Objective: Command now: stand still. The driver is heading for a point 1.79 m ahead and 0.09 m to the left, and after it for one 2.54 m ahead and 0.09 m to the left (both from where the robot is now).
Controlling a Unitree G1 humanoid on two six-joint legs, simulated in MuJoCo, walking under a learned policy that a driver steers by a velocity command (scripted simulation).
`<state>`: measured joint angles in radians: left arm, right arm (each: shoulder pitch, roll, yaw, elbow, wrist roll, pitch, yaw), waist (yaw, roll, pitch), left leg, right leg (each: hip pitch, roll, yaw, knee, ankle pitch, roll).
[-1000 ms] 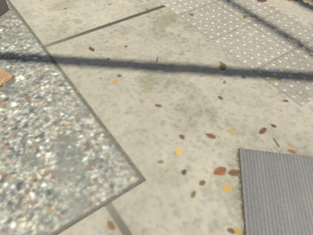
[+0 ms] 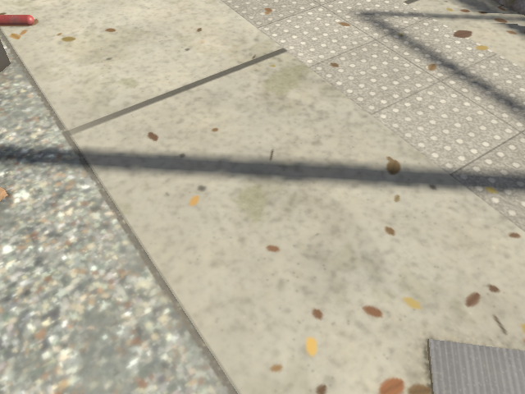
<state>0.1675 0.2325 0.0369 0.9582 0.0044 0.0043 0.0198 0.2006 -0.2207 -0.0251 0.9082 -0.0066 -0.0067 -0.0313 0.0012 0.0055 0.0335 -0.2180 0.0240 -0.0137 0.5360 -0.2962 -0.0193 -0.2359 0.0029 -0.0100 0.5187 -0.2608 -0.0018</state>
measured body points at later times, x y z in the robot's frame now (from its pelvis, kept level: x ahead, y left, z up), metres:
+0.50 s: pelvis +0.00 +0.00 +0.00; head +0.01 +0.00 +0.45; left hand +0.06 +0.25 -0.15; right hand +0.05 -0.25 -0.15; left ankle +0.00 +0.13 -0.73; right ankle +0.01 -0.12 -0.73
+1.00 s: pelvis +0.00 +0.00 +0.00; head +0.01 +0.00 +0.45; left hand +0.02 +0.24 -0.15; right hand +0.00 -0.24 -0.15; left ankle +0.00 +0.13 -0.73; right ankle +0.01 -0.12 -0.73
